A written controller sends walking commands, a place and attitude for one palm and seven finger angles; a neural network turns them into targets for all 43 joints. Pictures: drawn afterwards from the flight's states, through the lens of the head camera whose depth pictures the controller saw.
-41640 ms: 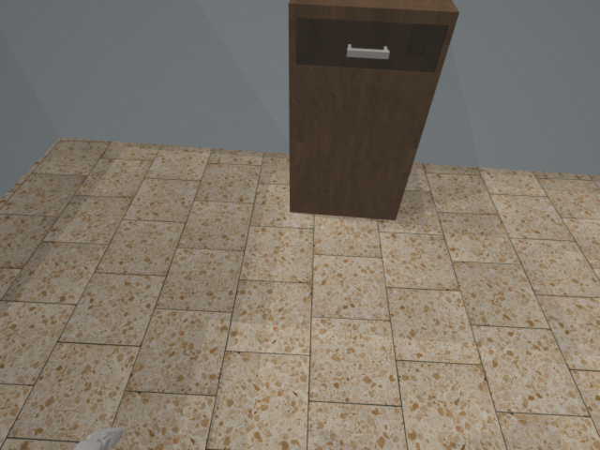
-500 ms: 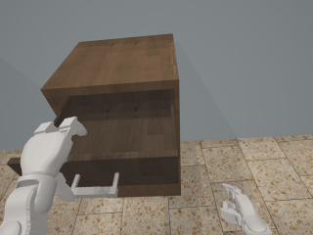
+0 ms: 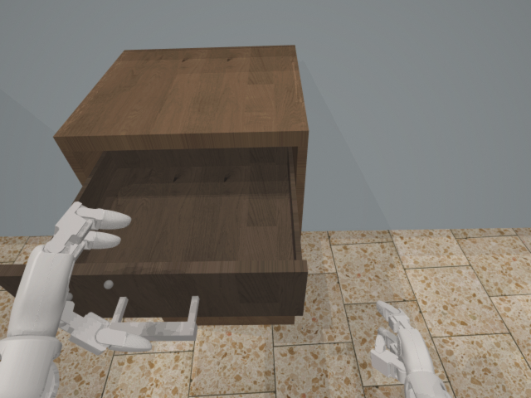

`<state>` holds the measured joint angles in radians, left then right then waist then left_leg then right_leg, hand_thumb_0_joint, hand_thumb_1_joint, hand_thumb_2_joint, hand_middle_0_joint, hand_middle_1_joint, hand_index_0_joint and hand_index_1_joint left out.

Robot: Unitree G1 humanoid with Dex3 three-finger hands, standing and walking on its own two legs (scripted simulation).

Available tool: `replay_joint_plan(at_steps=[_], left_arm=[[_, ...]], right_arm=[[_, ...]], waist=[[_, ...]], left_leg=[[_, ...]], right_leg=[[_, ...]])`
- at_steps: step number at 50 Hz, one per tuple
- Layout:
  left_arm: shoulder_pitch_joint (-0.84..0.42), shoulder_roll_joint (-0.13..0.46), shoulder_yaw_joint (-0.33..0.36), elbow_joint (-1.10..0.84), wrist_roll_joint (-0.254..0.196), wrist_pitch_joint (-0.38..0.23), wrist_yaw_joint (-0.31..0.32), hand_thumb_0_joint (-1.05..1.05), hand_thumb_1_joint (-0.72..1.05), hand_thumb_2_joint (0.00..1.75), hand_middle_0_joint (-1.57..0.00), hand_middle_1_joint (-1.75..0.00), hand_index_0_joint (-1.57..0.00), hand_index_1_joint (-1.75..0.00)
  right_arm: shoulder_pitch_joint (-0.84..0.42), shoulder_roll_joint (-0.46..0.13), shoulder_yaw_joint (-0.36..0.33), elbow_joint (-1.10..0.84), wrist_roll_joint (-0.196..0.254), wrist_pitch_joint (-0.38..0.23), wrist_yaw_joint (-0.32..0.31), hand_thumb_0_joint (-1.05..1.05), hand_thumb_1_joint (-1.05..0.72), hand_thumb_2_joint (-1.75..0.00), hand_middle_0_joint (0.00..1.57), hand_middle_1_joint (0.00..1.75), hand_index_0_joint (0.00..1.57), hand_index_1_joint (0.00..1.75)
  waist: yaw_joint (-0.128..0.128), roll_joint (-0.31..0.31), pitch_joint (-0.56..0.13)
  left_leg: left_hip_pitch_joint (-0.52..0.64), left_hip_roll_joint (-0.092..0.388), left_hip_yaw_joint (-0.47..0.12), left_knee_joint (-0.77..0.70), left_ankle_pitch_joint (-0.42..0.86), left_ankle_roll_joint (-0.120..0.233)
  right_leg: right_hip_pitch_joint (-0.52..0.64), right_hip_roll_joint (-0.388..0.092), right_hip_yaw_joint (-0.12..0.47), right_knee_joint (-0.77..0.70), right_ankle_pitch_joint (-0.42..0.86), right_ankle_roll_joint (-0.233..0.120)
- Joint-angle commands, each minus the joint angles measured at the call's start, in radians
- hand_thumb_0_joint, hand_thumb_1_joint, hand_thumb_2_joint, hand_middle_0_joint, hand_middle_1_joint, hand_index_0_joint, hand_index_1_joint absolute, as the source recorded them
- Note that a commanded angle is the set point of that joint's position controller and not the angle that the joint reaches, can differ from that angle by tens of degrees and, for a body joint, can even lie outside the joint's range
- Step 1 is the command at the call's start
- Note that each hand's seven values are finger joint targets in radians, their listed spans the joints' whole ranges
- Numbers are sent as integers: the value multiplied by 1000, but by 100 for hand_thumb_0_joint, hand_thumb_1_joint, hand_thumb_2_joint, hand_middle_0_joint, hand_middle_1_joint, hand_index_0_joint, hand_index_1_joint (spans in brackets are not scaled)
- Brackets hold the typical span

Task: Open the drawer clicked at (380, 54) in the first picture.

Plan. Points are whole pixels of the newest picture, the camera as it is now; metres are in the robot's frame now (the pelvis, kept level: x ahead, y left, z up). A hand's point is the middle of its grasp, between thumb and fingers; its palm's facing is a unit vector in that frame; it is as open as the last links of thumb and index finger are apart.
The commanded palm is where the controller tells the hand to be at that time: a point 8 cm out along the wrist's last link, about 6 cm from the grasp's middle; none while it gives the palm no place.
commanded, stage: draw the hand back to the body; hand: left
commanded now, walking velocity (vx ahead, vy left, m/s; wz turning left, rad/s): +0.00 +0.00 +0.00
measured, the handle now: (154, 317) +0.22 +0.20 +0.01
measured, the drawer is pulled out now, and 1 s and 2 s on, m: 0.29 0.29 0.29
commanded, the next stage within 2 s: step back with the hand held close in 0.86 s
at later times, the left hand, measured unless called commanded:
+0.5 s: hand (70, 270) +0.19 +0.24 +0.18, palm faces +0.39 -0.83 -0.40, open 10.0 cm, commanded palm +0.14 +0.29 +0.20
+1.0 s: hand (70, 277) +0.18 +0.23 +0.19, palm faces +0.45 -0.80 -0.40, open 7.5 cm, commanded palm +0.12 +0.27 +0.20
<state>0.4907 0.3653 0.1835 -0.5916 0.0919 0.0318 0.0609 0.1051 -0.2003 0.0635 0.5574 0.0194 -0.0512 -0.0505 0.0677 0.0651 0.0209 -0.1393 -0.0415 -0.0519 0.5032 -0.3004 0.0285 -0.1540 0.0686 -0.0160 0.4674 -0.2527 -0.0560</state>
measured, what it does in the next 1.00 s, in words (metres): stands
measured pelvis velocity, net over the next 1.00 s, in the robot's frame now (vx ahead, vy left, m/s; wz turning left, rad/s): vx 0.00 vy -0.01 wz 0.03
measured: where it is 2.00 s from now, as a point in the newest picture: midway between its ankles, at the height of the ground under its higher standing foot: outside the picture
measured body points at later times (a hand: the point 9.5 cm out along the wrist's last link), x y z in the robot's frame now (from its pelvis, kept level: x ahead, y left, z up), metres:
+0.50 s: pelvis +0.01 +0.01 +0.00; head +0.00 -0.01 +0.45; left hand +0.16 +0.28 +0.21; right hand +0.21 -0.20 -0.08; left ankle -0.01 +0.10 -0.74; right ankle +0.00 -0.08 -0.74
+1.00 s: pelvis +0.00 -0.01 +0.00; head -0.02 -0.04 +0.45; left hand +0.15 +0.27 +0.21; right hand +0.21 -0.22 -0.08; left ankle -0.01 +0.10 -0.74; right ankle +0.00 -0.08 -0.74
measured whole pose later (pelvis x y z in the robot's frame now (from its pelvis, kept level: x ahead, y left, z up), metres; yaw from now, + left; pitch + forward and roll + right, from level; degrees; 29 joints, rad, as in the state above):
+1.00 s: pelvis +0.00 -0.01 +0.00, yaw +2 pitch -3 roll +0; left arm 0.51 0.35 0.32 -0.53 -0.08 -0.09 0.12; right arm 0.17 -0.21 0.03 0.63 0.02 -0.11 -0.07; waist 0.05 0.07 -0.01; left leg -0.13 -0.04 -0.09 0.48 -0.29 0.01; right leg -0.13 0.07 -0.05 0.43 -0.25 -0.07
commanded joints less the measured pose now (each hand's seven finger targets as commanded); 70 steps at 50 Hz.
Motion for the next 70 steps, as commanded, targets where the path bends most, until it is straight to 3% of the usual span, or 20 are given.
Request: replay_joint_plan(at_steps=[1,3,6,10,15,18,23,32,33,38,44,47,48,49,50,51,54,56,62,70], left_arm=[[-82,139,165,-304,-139,-154,72,0,-22,42,-28,-102,-28,-102],[-110,154,181,-304,-144,-161,80,0,-15,45,-27,-98,-27,-98],[-85,101,145,-242,-150,-164,70,0,-5,50,-27,-91,-27,-91],[-65,79,139,-200,-155,-169,57,0,9,55,-26,-82,-26,-82],[-38,111,186,-200,-162,-177,57,0,27,63,-25,-70,-25,-70],[-37,140,216,-243,-164,-182,62,0,37,68,-24,-64,-24,-64],[-29,147,238,-222,-165,-177,70,0,55,75,-22,-52,-22,-52],[-62,131,226,-144,-167,-174,70,0,87,88,-20,-32,-20,-32],[-72,130,223,-160,-168,-176,69,0,90,90,-20,-30,-20,-30],[-82,159,236,-204,-163,-183,77,0,90,90,-20,-30,-20,-30],[-64,156,247,-164,-164,-183,78,0,90,90,-20,-30,-20,-30],[-48,143,243,-119,-171,-181,73,0,90,90,-20,-30,-20,-30],[-60,134,230,-127,-170,-183,69,0,90,90,-20,-30,-20,-30],[-132,258,376,-171,-171,-222,79,0,90,90,-20,-30,-20,-30],[-63,174,304,-99,-166,-228,68,0,90,90,-20,-30,-20,-30],[-39,165,283,-99,-161,-229,66,0,90,90,-20,-30,-20,-30],[29,160,278,-142,-159,-255,67,0,90,90,-20,-30,-20,-30],[88,164,288,-173,-162,-256,71,0,90,90,-20,-30,-20,-30],[138,211,344,-273,-159,-261,85,0,90,90,-20,-30,-20,-30],[161,197,336,-248,-167,-247,86,0,90,90,-20,-30,-20,-30]], right_arm=[[-84,-92,-31,-148,-17,-121,-29,0,-90,-90,20,30,20,30],[-77,-96,-30,-131,-19,-134,-31,0,-90,-90,20,30,20,30],[-61,-95,-34,-116,-18,-134,-22,0,-90,-90,20,30,20,30],[-65,-104,-48,-112,-15,-127,-14,0,-90,-90,20,30,20,30],[-75,-105,-56,-114,-12,-112,-15,0,-90,-90,20,30,20,30],[-83,-107,-56,-119,-7,-112,-20,0,-90,-90,20,30,20,30],[-79,-104,-59,-106,-3,-113,-24,0,-90,-90,20,30,20,30],[-84,-105,-64,-103,0,-105,-29,0,-90,-90,20,30,20,30],[-89,-107,-64,-102,0,-110,-28,0,-90,-90,20,30,20,30],[-86,-108,-61,-101,-2,-124,-28,0,-90,-90,20,30,20,30],[-87,-99,-61,-94,-1,-125,-29,0,-90,-90,20,30,20,30],[-89,-97,-64,-93,0,-117,-28,0,-90,-90,20,30,20,30],[-93,-99,-66,-93,3,-118,-27,0,-90,-90,20,30,20,30],[-32,-140,-84,-115,7,-101,-22,0,-90,-90,20,30,20,30],[-37,-121,-82,-96,4,-87,-21,0,-90,-90,20,30,20,30],[-51,-122,-83,-100,6,-81,-18,0,-90,-90,20,30,20,30],[-41,-123,-90,-105,7,-71,-19,0,-90,-90,20,30,20,30],[-30,-126,-94,-121,9,-55,-19,0,-90,-90,20,30,20,30],[-41,-142,-110,-146,1,-25,-32,0,-90,-90,20,30,20,30],[-26,-150,-115,-157,3,-26,-30,0,-90,-90,20,30,20,30]], waist=[[-7,69,-148],[-9,111,-106],[-16,68,-50],[-13,-17,-62],[-4,-38,-109],[-4,22,-143],[-10,40,-122],[-16,-30,-69],[-18,8,-72],[-14,31,-107],[-14,10,-70],[-12,-44,-50],[-18,-9,-41],[-55,-20,18],[-63,-95,-7],[-63,-121,-23],[-70,-99,-108],[-71,-84,-156],[-70,-5,-224],[-73,-28,-203]], left_leg=[[22,56,-3,-85,253,-16],[5,58,-11,-88,274,-25],[-10,66,-24,-97,317,-31],[-13,75,-31,-102,340,-31],[-22,74,-29,-104,330,-35],[-12,72,-27,-100,336,-41],[-12,70,-23,-94,344,-42],[-25,63,-23,-110,227,-20],[-24,60,-22,-109,217,-21],[-14,56,-22,-103,230,-24],[-20,55,-13,-101,210,-20],[-28,54,-10,-93,195,-12],[-26,53,-9,-92,185,-13],[-91,63,-64,-40,132,11],[-60,53,-65,12,120,11],[-44,48,-55,59,114,10],[-63,39,-38,129,94,4],[-83,54,-36,76,115,1],[-143,140,-104,-21,486,10],[-224,149,-127,-31,348,8]], right_leg=[[61,-85,6,-65,182,20],[57,-83,6,-70,197,11],[45,-79,-9,-65,222,11],[58,-78,-14,-56,232,13],[86,-81,-13,-52,233,12],[96,-81,-8,-54,236,9],[76,-81,-8,-66,246,11],[37,-84,-2,-95,150,23],[37,-85,3,-100,143,19],[58,-88,5,-97,159,18],[37,-91,11,-112,145,24],[27,-93,17,-122,128,31],[18,-93,23,-131,114,27],[-93,-163,130,-207,81,26],[-127,-197,139,-230,51,15],[-150,-227,162,-243,45,4],[-135,-286,166,-199,131,-34],[-87,-282,133,-147,166,-31],[31,-169,50,18,392,26],[0,-170,71,25,279,12]])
